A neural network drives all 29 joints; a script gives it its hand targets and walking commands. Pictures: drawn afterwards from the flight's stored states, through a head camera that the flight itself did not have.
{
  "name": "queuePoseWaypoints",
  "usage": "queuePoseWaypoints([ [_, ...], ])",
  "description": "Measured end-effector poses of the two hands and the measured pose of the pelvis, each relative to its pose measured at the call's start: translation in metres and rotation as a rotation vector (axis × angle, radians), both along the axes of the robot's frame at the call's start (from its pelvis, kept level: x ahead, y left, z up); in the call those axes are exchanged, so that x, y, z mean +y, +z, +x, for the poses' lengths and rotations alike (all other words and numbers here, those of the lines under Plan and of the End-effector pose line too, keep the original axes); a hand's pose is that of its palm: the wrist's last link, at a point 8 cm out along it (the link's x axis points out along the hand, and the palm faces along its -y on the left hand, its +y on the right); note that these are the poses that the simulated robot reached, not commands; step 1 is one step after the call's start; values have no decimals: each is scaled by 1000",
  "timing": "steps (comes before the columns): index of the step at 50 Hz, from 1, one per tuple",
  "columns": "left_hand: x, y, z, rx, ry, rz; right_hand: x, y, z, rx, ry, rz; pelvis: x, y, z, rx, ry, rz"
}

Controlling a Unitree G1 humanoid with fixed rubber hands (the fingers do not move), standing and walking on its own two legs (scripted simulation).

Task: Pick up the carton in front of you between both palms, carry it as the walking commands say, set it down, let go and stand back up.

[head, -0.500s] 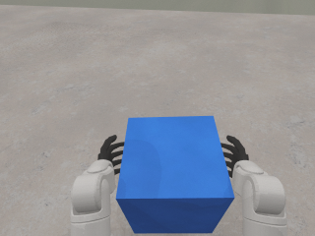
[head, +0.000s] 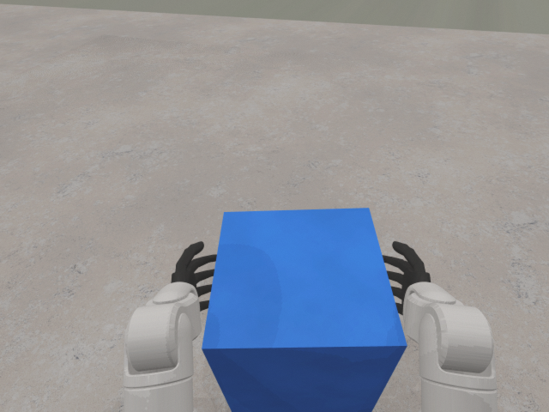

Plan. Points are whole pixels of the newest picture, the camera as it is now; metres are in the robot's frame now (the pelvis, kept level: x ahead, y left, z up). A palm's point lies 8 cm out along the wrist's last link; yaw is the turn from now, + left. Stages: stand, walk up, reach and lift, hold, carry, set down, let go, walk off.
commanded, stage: carry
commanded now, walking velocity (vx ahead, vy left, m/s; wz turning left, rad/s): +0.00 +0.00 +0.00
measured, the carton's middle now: (298, 316) +0.28 +0.00 +0.01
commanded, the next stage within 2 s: hold in 1.40 s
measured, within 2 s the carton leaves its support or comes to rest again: neither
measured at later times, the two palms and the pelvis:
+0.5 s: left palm (180, 327) +0.23 +0.15 +0.07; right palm (417, 329) +0.23 -0.15 +0.07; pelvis -0.04 +0.00 +0.00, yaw +0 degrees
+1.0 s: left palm (185, 329) +0.25 +0.16 +0.04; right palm (403, 331) +0.24 -0.14 +0.04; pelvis -0.05 +0.01 +0.00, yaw +0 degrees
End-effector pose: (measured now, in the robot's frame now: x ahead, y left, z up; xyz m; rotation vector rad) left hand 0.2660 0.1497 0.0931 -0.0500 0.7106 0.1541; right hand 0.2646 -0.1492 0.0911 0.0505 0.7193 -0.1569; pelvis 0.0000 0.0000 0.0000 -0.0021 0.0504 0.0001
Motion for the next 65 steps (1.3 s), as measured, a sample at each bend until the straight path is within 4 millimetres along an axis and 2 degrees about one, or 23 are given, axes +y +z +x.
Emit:
queuePoseWaypoints([
  [13,0,3,-20,7,-4,0,0,3,-21,7,-3,-2,1,3,-18,-17,0,1],
  [28,4,-23,-37,26,-22,33,3,-22,-37,26,21,-37,4,5,-39,-22,-2,1],
  [36,5,-36,-36,9,-41,61,5,-36,-37,10,41,-64,5,4,-45,-22,-2,1],
  [45,7,-53,-26,-11,-52,76,7,-52,-26,-9,51,-78,7,4,-52,-22,-2,1],
  [52,8,-50,-20,-58,-47,73,8,-50,-20,-56,47,-78,8,4,-54,-18,-1,1],
  [65,11,-49,-23,-39,-49,74,11,-49,-24,-38,48,-75,11,3,-49,-21,-1,-1],
])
